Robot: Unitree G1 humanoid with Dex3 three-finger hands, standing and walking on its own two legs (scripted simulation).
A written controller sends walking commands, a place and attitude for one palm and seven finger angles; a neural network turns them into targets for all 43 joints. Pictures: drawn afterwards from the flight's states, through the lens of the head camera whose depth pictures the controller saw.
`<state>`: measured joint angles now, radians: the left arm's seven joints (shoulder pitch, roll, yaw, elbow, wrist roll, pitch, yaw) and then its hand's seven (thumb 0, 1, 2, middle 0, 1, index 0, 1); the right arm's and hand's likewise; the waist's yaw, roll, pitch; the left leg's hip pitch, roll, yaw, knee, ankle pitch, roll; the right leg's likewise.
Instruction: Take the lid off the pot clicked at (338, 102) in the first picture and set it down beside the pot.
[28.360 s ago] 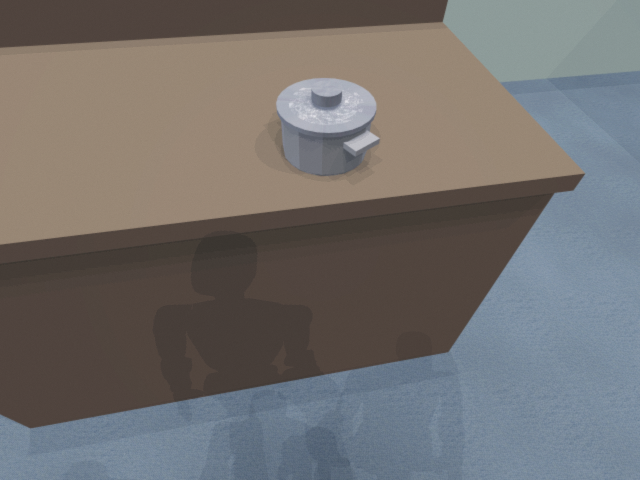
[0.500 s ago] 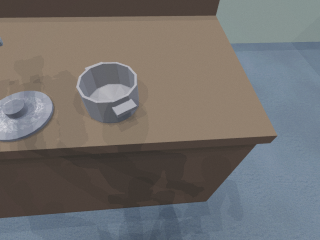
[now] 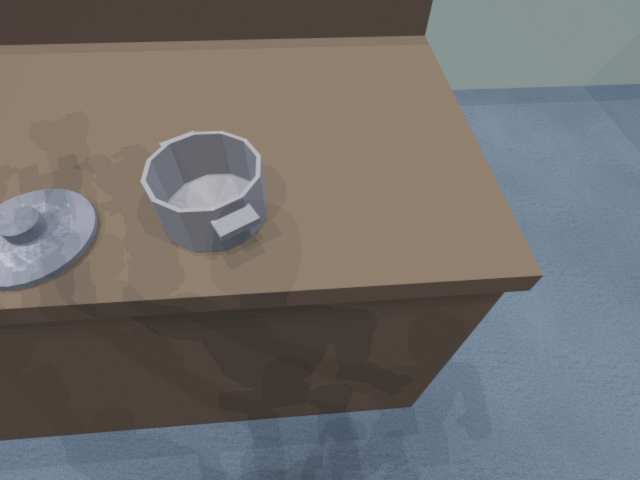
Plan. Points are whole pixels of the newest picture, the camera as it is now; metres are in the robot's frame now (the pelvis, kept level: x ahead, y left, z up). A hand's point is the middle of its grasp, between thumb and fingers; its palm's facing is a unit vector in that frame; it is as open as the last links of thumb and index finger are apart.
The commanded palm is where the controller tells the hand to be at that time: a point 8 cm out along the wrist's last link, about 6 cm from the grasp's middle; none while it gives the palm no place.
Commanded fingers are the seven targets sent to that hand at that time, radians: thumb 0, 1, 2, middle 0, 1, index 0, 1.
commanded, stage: draw the hand back to the body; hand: left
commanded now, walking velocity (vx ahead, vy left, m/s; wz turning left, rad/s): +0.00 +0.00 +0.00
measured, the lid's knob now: (22, 225) +0.42 +0.38 +0.08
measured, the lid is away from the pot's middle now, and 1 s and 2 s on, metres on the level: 0.24 0.24 0.24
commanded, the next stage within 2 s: none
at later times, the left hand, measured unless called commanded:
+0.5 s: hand out of the picture +0.39 +0.31 +0.26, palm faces +0.32 -0.68 -0.66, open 11.0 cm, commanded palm +0.34 +0.34 +0.30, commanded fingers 0.00 -0.04 0.81 -0.41 -0.70 -0.41 -0.70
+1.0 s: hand out of the picture +0.35 +0.26 +0.28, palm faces +0.58 -0.78 -0.24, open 9.4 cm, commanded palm +0.29 +0.30 +0.29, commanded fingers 0.00 0.58 0.87 -0.27 -0.44 -0.27 -0.44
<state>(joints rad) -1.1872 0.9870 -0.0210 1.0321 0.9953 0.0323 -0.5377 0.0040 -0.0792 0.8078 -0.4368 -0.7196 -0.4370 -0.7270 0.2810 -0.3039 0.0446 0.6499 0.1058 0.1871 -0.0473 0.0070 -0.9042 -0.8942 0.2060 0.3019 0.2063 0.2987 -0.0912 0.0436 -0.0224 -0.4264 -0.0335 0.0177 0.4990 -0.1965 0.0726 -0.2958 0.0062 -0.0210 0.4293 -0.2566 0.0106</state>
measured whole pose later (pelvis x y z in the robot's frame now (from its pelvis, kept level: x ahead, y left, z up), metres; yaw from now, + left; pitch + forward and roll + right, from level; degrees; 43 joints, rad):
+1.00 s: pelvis +0.03 -0.05 +0.01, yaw -2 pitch -2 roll +0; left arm -0.27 0.56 0.53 0.13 -0.11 -0.07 0.06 0.01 0.34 0.85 -0.33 -0.54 -0.33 -0.54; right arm 0.21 -0.30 0.01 0.70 0.06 -0.02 -0.05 0.01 -0.90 -0.89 0.20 0.30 0.20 0.30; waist 0.03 0.06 0.02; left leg -0.13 0.02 0.03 0.39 -0.22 0.00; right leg -0.02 0.06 0.01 0.33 -0.27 -0.06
